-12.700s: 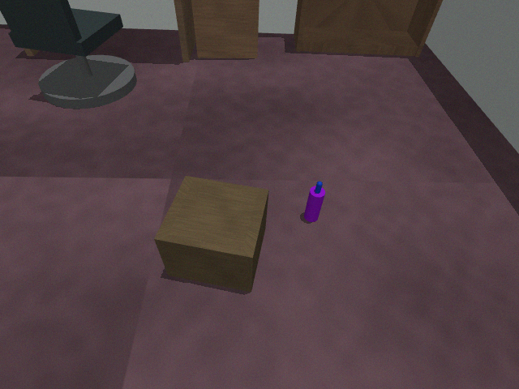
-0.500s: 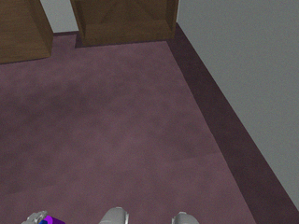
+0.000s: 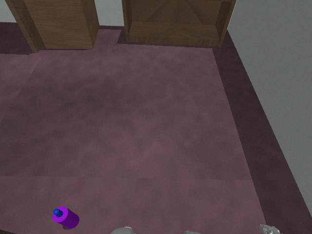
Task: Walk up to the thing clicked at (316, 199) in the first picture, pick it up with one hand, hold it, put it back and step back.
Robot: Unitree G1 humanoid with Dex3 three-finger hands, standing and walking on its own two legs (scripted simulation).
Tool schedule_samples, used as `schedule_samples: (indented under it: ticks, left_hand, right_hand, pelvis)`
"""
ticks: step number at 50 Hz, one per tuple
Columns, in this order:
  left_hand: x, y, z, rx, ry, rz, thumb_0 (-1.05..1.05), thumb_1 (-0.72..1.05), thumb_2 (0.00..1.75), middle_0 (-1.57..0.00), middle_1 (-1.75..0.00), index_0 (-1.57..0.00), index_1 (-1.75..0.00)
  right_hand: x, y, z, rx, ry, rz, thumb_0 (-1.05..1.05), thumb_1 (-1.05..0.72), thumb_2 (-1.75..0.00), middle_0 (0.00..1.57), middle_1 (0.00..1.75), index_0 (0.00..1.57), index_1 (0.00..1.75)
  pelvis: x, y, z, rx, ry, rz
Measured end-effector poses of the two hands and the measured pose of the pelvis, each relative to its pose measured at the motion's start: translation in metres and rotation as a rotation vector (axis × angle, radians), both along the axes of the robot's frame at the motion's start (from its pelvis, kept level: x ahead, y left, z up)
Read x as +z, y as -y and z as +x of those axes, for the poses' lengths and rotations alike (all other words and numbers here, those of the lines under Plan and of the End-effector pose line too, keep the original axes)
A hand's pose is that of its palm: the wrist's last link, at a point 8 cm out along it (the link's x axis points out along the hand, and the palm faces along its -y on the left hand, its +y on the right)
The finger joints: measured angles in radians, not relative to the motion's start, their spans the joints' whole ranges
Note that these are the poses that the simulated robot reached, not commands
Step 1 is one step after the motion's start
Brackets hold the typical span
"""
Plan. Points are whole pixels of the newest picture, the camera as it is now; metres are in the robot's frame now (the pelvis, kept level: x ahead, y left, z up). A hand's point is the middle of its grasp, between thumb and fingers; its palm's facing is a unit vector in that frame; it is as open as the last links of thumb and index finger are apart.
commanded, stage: walk up
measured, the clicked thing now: (65, 216) +0.27 +0.45 -0.62
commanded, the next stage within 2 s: stand in 0.76 s
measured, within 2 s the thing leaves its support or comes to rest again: neither
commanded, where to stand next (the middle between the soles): +0.07 +0.00 m, yaw +0 degrees
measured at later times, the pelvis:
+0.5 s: pelvis +0.00 +0.01 +0.02, yaw +3 degrees
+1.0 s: pelvis +0.01 +0.00 +0.04, yaw +3 degrees
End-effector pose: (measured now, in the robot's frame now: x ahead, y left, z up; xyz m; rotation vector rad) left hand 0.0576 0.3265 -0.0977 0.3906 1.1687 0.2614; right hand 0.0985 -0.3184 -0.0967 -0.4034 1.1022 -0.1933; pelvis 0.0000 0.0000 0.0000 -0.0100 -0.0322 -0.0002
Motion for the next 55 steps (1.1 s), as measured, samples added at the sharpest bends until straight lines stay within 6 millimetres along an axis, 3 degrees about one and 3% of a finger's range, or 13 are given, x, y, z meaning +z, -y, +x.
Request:
schedule_samples:
  ticks: [7,12,20,40,55]
  left_hand:
    - [0.004,0.005,-0.011,0.002,0.013,-0.023,0.01,0.9,0.9,-0.21,-0.3,-0.21,-0.3]
    - [0.0,-0.006,-0.011,0.028,0.006,-0.04,0.01,0.9,0.9,-0.21,-0.3,-0.21,-0.3]
    - [0.001,-0.008,-0.013,0.049,-0.012,-0.065,0.01,0.91,0.9,-0.21,-0.3,-0.2,-0.3]
    - [0.013,0.012,0.009,0.062,-0.023,-0.096,0.01,0.91,0.9,-0.21,-0.3,-0.2,-0.3]
    - [0.019,0.019,0.018,0.046,-0.028,-0.088,0.01,0.91,0.9,-0.21,-0.3,-0.2,-0.3]
  right_hand:
    - [-0.002,-0.021,0.018,0.034,0.01,0.045,0.01,-0.91,-0.9,0.2,0.3,0.21,0.3]
    - [-0.001,-0.033,0.011,0.044,-0.001,0.038,0.01,-0.91,-0.9,0.2,0.3,0.21,0.3]
    - [0.007,-0.042,0.002,0.03,-0.052,0.046,0.01,-0.91,-0.9,0.2,0.3,0.21,0.3]
    - [0.021,-0.033,0.024,0.007,-0.058,0.054,0.01,-0.91,-0.9,0.2,0.3,0.21,0.3]
    - [0.018,-0.028,0.006,-0.028,-0.096,0.07,0.01,-0.91,-0.9,0.2,0.3,0.21,0.3]
  pelvis:
    - [0.006,-0.007,-0.004,0.037,0.004,0.021]
    - [0.006,-0.018,-0.006,0.044,0.004,0.019]
    - [0.017,-0.017,-0.004,0.052,0.009,-0.001]
    - [0.035,-0.009,0.009,0.057,0.008,0.005]
    - [0.039,-0.003,0.009,0.045,0.006,0.01]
